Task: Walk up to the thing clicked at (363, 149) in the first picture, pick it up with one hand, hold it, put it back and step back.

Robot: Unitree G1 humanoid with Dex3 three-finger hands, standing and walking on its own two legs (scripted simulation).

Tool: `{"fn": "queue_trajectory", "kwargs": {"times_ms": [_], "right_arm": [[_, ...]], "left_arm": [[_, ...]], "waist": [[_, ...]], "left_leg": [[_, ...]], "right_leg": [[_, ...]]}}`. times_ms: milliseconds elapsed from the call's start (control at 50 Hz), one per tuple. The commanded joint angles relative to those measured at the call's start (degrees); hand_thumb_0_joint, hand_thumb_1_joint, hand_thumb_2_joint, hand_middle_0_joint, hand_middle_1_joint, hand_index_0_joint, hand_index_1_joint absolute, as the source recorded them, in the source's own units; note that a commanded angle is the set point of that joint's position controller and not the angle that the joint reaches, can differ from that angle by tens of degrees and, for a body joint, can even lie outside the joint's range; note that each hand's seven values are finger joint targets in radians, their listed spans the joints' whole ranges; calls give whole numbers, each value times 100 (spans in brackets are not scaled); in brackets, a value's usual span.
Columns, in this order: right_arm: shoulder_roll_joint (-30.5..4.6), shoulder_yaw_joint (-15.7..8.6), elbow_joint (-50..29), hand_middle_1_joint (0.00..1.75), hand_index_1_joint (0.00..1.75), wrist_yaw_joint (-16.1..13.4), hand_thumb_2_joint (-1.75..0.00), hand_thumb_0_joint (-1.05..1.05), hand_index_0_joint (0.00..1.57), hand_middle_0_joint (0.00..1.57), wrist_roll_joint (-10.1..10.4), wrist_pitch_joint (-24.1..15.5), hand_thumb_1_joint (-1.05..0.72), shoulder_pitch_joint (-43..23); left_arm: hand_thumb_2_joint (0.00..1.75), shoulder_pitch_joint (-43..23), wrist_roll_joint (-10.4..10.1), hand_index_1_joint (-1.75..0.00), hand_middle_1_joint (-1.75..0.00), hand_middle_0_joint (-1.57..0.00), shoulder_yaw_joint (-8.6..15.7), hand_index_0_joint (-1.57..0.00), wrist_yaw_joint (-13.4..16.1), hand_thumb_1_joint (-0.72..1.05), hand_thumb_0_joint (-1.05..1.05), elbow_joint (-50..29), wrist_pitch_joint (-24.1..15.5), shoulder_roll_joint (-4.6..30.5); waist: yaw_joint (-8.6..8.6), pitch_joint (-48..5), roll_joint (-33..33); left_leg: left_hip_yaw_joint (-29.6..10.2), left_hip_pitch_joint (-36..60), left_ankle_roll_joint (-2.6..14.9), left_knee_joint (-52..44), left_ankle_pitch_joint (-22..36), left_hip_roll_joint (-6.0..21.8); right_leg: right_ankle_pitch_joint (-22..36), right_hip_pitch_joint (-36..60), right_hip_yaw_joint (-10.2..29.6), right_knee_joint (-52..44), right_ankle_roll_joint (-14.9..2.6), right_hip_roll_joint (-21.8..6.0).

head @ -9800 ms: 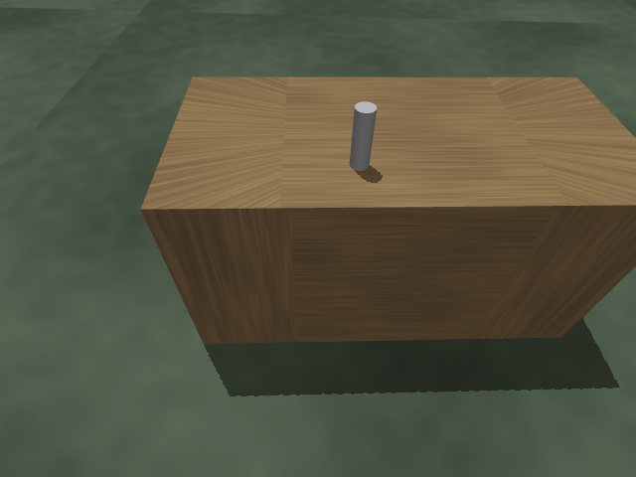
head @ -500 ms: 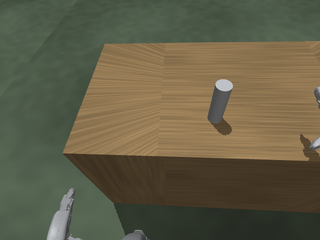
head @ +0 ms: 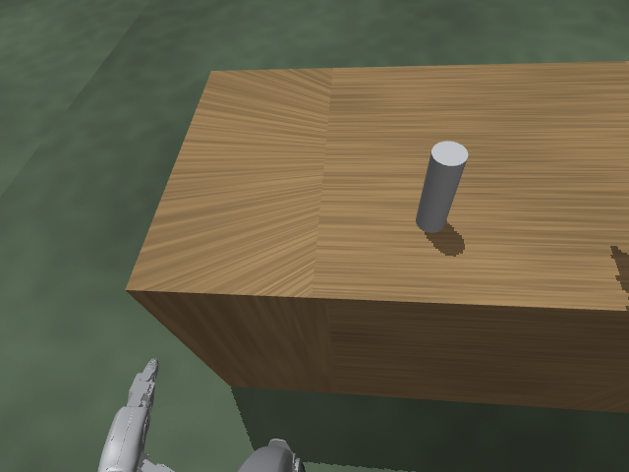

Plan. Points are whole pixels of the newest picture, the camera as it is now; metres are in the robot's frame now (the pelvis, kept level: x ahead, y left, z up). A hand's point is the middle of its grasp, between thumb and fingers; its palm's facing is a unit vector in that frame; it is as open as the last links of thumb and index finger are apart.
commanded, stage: go down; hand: right
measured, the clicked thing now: (438, 190) +0.53 -0.12 +0.00
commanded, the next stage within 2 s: approach in 0.80 s
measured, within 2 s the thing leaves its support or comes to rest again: neither
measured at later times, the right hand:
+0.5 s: hand out of the picture +0.42 -0.32 +0.10, palm faces +0.04 +1.00 +0.01, open 17.7 cm
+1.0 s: hand out of the picture +0.42 -0.31 +0.10, palm faces +0.03 +1.00 +0.01, open 17.6 cm
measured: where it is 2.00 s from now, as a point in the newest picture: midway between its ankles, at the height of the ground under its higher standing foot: outside the picture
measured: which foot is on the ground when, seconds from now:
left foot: down 0.00-1.00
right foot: down 0.00-1.00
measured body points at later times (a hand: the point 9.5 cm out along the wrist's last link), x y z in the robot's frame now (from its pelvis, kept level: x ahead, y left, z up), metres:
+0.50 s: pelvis +0.01 +0.00 +0.00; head +0.08 -0.03 +0.44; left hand +0.16 +0.26 -0.04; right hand +0.41 -0.37 +0.10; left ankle +0.06 +0.14 -0.69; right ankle -0.02 -0.13 -0.69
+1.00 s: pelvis +0.00 +0.00 +0.00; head +0.08 -0.03 +0.44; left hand +0.15 +0.26 -0.05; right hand +0.41 -0.37 +0.10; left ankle +0.06 +0.14 -0.69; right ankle -0.02 -0.13 -0.69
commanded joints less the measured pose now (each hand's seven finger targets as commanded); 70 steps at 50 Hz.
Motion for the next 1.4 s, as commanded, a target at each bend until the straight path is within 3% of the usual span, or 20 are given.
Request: {"fn": "queue_trajectory", "kwargs": {"times_ms": [0, 60, 140, 160, 240, 300, 400, 520, 560, 620, 700, 820, 900, 960, 1080, 1160, 1200, 1240, 1360, 1380], "right_arm": [[-2115, -380, -1329, 5, 5, -21, -4, 0, 6, 6, 208, -328, 58, -2050], [-1896, -283, -1269, 5, 5, -50, -5, 0, 6, 6, 185, -350, 58, -2077], [-2014, -408, -1651, 5, 5, -54, -4, 0, 6, 6, 189, -388, 59, -1874], [-1830, -297, -1337, 5, 5, -31, -4, 0, 6, 6, 185, -351, 59, -1724], [-2064, -478, -1600, 5, 5, -9, -4, 0, 6, 6, 244, -382, 60, -1935], [-1735, -257, -1311, 5, 5, 10, -4, 0, 6, 6, 206, -370, 60, -1858], [-1961, -413, -1529, 5, 5, 39, -4, 0, 6, 6, 200, -405, 60, -1817], [-1920, -392, -1094, 5, 5, 74, -4, 0, 6, 6, 178, -390, 58, -1779], [-2054, -446, -1350, 5, 5, 62, -4, 0, 6, 6, 160, -452, 60, -1982], [-1915, -372, -1067, 5, 5, 101, -4, 0, 6, 6, 168, -380, 60, -1693], [-2021, -419, -1586, 5, 5, 87, -4, 0, 6, 6, 202, -444, 58, -1979], [-1854, -333, -1165, 5, 5, 41, -4, 0, 6, 6, 195, -411, 58, -1740], [-2102, -492, -1821, 5, 4, 45, -3, 0, 5, 6, 207, -488, 60, -2031], [-1493, -199, -1052, 4, 4, 87, -3, 0, 6, 6, 237, -350, 59, -1537], [-808, 225, -831, 5, 5, -104, -4, 0, 6, 5, 168, -490, 60, -1832], [-539, 354, -1157, 5, 5, -294, -4, 0, 6, 5, 99, -757, 60, -2236], [-690, 159, -1129, 5, 5, -434, -3, 0, 6, 6, 76, -857, 59, -2331], [-117, 384, -701, 5, 5, -601, -4, 0, 5, 5, -5, -923, 60, -2108], [-854, -246, -1545, 5, 5, -1204, -2, 0, 5, 5, -355, -1497, 61, -2832], [-495, -74, -1243, 5, 5, -1266, -2, 0, 5, 5, -395, -1484, 61, -2603]], "left_arm": [[7, 83, -23, -6, -5, -5, 678, -4, 78, -57, 0, -868, -291, 1137], [7, -4, -34, -6, -5, -5, 569, -4, 45, -57, 0, -1013, -279, 987], [8, 34, -52, -6, -5, -5, 533, -4, 39, -58, 0, -1043, -253, 970], [7, 44, -41, -6, -5, -5, 403, -4, 30, -57, 0, -1021, -255, 845], [7, 7, -47, -6, -5, -5, 603, -4, 61, -57, 0, -1054, -267, 1071], [7, 49, -43, -6, -4, -5, 424, -4, 42, -57, 0, -1004, -257, 849], [7, 258, -39, -6, -4, -5, 535, -4, 43, -57, 0, -1104, -252, 959], [7, 130, -28, -5, -4, -5, 493, -4, -8, -57, 0, -1047, -253, 924], [7, 86, -20, -5, -4, -5, 488, -4, -11, -57, 0, -1254, -288, 926], [7, 241, -36, -5, -5, -5, 419, -4, -10, -56, 0, -1147, -258, 873], [6, 9, -30, -5, -5, -5, 507, -4, 4, -56, 0, -1427, -285, 992], [6, 75, -14, -5, -4, -5, 562, -4, 45, -56, 0, -1206, -284, 1018], [5, 76, -15, -5, -4, -5, 449, -4, 37, -56, 0, -1334, -314, 901], [5, 228, -22, -6, -5, -5, 419, -4, 50, -57, 0, -1122, -281, 838], [5, 121, 60, -6, -5, -5, 562, -5, -18, -56, 0, -1082, -351, 904], [4, 262, 120, -5, -5, -6, 664, -5, -74, -55, 0, -1634, -405, 889], [4, 609, 144, -5, -5, -5, 730, -5, -105, -54, 0, -1578, -354, 908], [4, 489, 188, -5, -5, -5, 754, -5, -177, -55, 0, -1769, -355, 829], [5, 649, 309, -5, -5, -5, 1228, -5, -301, -56, 0, -3089, -324, 1083], [5, 676, 312, -5, -5, -5, 1197, -5, -331, -56, 0, -3230, -298, 1018]], "waist": [[-103, -2249, -1277], [-77, -2095, -1131], [-283, -2563, -1351], [-190, -2214, -1239], [-116, -2381, -1145], [-80, -2008, -1070], [-132, -2381, -1187], [-110, -1931, -1063], [-120, -2381, -1183], [-117, -2052, -1101], [-163, -2483, -1277], [-117, -1890, -1077], [-157, -2624, -1250], [-26, -2026, -1064], [110, -1537, -880], [286, -2326, -827], [293, -2275, -921], [387, -1841, -821], [367, -3430, -1211], [409, -3405, -1156]], "left_leg": [[27, 1417, 239, -280, 1158, -176], [8, 1372, 255, -279, 1111, -169], [-17, 1699, 263, -206, 1326, -150], [-22, 1580, 261, -245, 1271, -151], [-32, 1610, 251, -230, 1312, -137], [-19, 1421, 247, -229, 1148, -152], [-71, 1705, 247, -150, 1517, -114], [-26, 1318, 249, -123, 1163, -133], [-66, 1566, 234, -117, 1279, -114], [-53, 1458, 230, -145, 1113, -130], [-39, 1619, 236, -124, 1245, -131], [4, 1233, 245, -176, 797, -160], [-113, 1766, 230, -134, 1266, -93], [-22, 1399, 226, -105, 1253, -156], [-32, 729, 228, 0, 671, -148], [-88, 866, 193, 225, 1004, -134], [-84, 675, 186, 396, 1106, -141], [-32, 167, 214, 559, 742, -173], [-180, 813, 228, 1118, 1509, -116], [-143, 781, 235, 1165, 1515, -138]], "right_leg": [[2568, 1013, 11, -771, -34, 85], [2523, 885, 6, -745, -39, 85], [2692, 1044, -28, -718, -42, 111], [2595, 922, -52, -704, -50, 116], [2521, 914, -26, -694, -73, 100], [2429, 788, -26, -681, -86, 108], [2613, 885, -76, -604, -84, 153], [2374, 579, -9, -587, -92, 124], [2348, 735, -48, -542, -110, 142], [2122, 561, -59, -593, -122, 162], [2427, 849, -38, -594, -80, 147], [1981, 609, -6, -685, -95, 105], [2185, 740, -82, -593, -113, 164], [2437, 653, -33, -582, -93, 136], [1680, 248, -15, -505, -122, 114], [1836, 393, -55, -222, -136, 157], [2046, 212, -53, -32, -122, 165], [1815, -118, -17, 26, -105, 129], [2213, -341, -137, 634, -63, 191], [2224, -415, -130, 677, -68, 172]]}}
